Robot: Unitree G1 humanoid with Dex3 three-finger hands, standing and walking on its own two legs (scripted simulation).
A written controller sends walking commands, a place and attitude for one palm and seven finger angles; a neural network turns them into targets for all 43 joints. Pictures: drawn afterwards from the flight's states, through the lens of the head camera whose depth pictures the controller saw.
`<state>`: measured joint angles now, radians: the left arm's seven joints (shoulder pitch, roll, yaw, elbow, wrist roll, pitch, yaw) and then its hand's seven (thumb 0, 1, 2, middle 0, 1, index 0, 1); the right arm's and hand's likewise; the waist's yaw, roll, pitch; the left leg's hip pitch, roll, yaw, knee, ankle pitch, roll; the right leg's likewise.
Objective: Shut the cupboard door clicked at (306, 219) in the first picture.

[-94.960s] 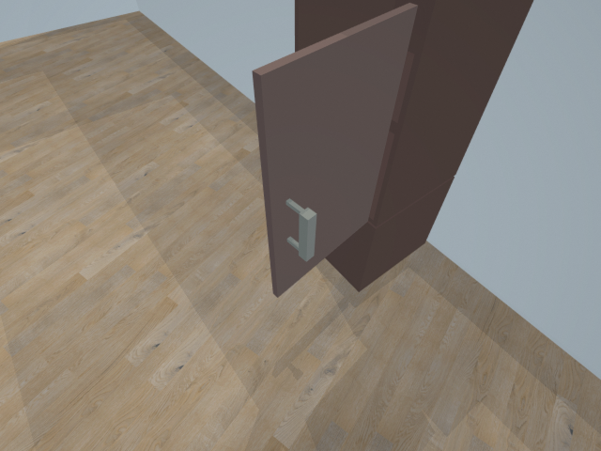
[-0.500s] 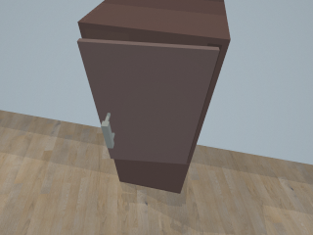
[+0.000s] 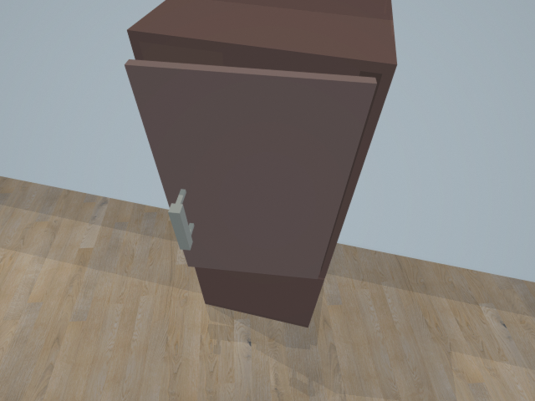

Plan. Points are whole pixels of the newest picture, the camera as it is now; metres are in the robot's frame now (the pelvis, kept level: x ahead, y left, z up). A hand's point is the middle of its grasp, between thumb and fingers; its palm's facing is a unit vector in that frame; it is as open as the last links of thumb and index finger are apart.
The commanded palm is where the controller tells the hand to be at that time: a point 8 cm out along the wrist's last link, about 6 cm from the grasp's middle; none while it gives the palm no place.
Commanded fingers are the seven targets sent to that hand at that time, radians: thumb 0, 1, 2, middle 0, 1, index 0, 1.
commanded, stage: look again from close up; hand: left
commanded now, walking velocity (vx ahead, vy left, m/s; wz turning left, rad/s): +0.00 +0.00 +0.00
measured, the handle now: (184, 220) +0.48 +0.22 -0.09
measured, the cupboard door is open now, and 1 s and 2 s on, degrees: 7 7 7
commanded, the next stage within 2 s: raise the hand and make a fist in 0.48 s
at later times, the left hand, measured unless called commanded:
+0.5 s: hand out of the picture +0.05 +0.22 -0.18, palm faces +0.00 -0.98 -0.22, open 7.4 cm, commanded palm none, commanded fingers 0.00 0.90 0.90 -0.20 -0.30 -0.20 -0.30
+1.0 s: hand (141, 399) +0.14 +0.20 -0.10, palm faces +0.01 -1.00 +0.02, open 6.2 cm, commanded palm +0.13 +0.26 -0.08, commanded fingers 0.00 0.90 0.90 -0.58 -0.72 -0.58 -0.72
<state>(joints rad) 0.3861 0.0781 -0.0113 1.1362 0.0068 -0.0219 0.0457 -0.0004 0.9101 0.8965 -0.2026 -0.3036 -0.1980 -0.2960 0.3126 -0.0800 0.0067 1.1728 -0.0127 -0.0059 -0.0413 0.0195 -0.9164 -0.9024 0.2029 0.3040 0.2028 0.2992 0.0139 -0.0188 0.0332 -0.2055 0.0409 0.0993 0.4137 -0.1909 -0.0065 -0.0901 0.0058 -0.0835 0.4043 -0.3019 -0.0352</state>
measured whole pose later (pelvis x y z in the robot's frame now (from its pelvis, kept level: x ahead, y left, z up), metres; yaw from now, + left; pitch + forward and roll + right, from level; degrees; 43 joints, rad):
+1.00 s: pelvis -0.03 +0.02 -0.11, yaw +3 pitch +13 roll +0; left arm 0.43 0.20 0.14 0.24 -0.27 -0.57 -0.37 0.00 0.90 0.90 -0.42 -0.54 -0.41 -0.53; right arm 0.16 -0.27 -0.07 0.52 0.02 -0.28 0.01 0.02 -0.90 -0.90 0.20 0.30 0.20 0.30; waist 0.01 -0.05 -0.14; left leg -0.93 -0.01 0.02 1.22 -0.51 0.02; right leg -0.92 0.01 -0.09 1.22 -0.53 -0.07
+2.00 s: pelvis -0.02 +0.06 -0.12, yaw +2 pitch +19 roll -4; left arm 0.40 0.27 0.11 -0.02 -0.25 -0.39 -0.30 0.01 0.90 0.90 -1.27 -1.47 -1.27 -1.46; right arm 0.22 -0.23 0.03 0.45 0.02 -0.17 -0.03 0.02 -0.90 -0.90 0.21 0.31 0.21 0.30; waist 0.01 0.03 -0.18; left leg -1.08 -0.02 0.00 1.31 -0.56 0.07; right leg -1.02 0.01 -0.11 1.24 -0.55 -0.02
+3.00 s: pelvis -0.01 +0.04 -0.13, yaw +2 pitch +20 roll -3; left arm 0.15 0.24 0.08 0.09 -0.23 -0.37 -0.23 0.02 0.90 0.90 -1.30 -1.50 -1.30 -1.50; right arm 0.23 -0.25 0.02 0.49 0.01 -0.13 -0.03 0.02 -0.90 -0.90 0.21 0.30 0.21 0.30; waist -0.02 0.04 -0.18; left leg -1.11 -0.01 0.00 1.33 -0.57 0.05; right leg -1.06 0.02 -0.11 1.27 -0.56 -0.04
